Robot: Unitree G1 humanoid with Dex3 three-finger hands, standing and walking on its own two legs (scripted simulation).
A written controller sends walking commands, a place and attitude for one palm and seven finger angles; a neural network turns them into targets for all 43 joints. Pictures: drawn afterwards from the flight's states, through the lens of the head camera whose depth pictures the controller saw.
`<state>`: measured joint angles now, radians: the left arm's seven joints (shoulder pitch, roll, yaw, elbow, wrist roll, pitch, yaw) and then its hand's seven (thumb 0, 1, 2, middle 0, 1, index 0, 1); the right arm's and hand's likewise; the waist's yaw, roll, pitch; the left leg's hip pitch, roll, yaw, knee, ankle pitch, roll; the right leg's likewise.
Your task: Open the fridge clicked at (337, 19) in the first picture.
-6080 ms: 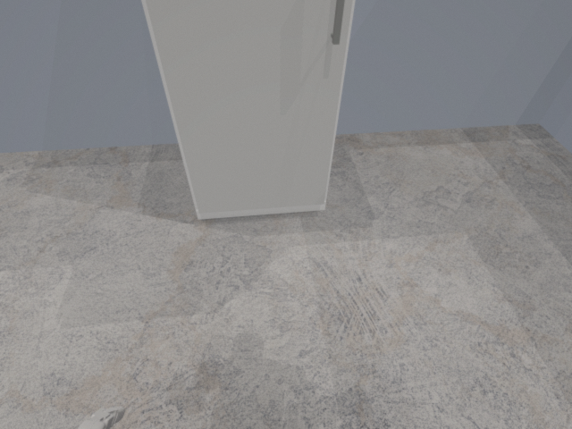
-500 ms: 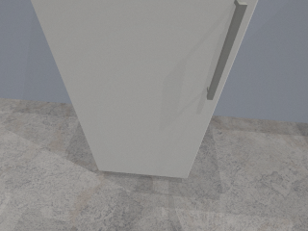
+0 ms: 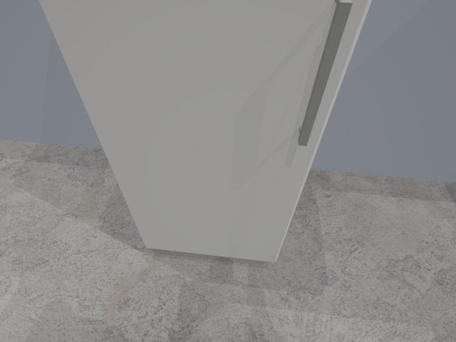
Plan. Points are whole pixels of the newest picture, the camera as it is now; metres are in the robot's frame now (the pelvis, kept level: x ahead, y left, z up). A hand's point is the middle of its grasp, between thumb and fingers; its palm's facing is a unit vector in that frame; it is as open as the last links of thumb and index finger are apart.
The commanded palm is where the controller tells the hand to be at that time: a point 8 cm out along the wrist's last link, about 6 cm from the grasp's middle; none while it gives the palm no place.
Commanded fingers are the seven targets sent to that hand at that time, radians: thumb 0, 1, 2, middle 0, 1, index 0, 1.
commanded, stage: come to a stop and stand still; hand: right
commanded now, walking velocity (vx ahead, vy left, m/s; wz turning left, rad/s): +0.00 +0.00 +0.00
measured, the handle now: (318, 81) +0.54 -0.14 +0.20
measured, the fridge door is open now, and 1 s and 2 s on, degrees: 0 0 0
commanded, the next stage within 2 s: look again from close up in 0.26 s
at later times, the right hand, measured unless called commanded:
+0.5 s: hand out of the picture +0.01 -0.20 -0.18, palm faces +0.01 +0.97 -0.23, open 7.4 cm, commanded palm none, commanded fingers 0.00 -0.90 -0.90 0.20 0.30 0.20 0.30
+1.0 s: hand out of the picture +0.03 -0.20 -0.17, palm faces +0.01 +0.97 -0.23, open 7.4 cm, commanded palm none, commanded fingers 0.00 -0.90 -0.90 0.20 0.30 0.20 0.30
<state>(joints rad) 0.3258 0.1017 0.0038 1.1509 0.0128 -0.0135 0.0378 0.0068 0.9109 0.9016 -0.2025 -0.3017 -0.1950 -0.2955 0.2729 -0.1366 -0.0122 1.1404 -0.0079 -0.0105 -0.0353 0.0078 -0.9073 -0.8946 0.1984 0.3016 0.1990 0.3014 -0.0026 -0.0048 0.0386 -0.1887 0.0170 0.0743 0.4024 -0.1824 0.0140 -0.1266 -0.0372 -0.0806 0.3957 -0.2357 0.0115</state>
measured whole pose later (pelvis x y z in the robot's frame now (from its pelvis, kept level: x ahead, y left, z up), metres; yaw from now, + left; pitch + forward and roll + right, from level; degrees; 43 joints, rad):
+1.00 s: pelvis +0.01 -0.01 +0.00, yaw +0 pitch -2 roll -1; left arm 0.27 0.19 -0.01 1.10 0.02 -0.03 0.02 0.01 0.91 0.90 -0.20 -0.30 -0.20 -0.30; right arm 0.23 -0.18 0.01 1.10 -0.01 -0.02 -0.02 0.01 -0.90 -0.89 0.20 0.30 0.20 0.30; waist 0.00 -0.02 0.05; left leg -0.22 0.05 0.06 0.49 -0.24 0.00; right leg -0.13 -0.01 -0.09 0.44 -0.27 -0.01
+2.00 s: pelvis +0.06 +0.02 -0.02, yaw -2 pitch +0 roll +0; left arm 0.37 0.11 0.01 1.14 0.02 -0.02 0.03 0.01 0.91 0.90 -0.20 -0.30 -0.20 -0.30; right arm 0.35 -0.14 -0.03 1.11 -0.02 -0.03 0.00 0.01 -0.91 -0.89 0.20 0.30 0.20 0.30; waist 0.00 0.00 0.03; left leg -0.23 -0.01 0.12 0.61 -0.39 0.05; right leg -0.21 -0.08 -0.05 0.67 -0.44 0.01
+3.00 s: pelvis +0.03 +0.09 -0.01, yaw -1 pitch -3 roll -1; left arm 0.37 0.16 0.02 1.01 0.03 0.02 0.01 0.01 0.91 0.90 -0.20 -0.30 -0.20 -0.30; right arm 0.29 -0.17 -0.02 0.99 -0.02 0.02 -0.02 0.00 -0.92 -0.89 0.20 0.30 0.20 0.30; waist 0.02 -0.02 0.01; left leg -0.31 -0.01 0.08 0.53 -0.19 0.06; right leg -0.28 -0.02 -0.03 0.55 -0.31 -0.01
